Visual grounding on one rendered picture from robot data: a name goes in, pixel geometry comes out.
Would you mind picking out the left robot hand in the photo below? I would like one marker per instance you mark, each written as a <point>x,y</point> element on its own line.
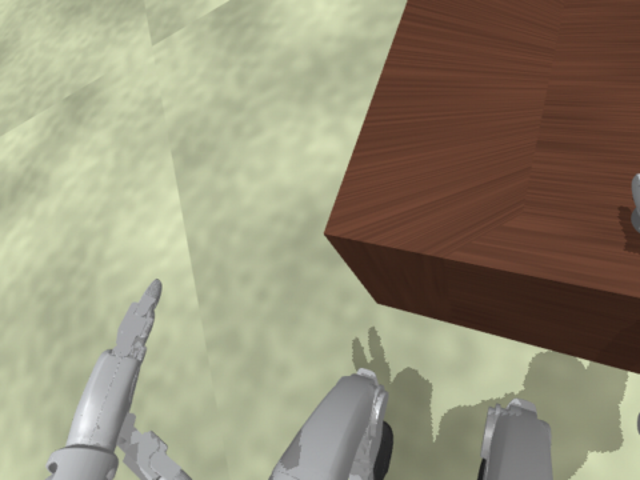
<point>102,416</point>

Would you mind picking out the left robot arm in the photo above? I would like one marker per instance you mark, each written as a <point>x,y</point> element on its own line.
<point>82,462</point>

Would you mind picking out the can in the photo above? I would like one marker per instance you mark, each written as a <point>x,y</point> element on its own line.
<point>635,219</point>

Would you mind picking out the left robot foot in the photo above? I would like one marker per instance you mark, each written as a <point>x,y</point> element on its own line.
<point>384,454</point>

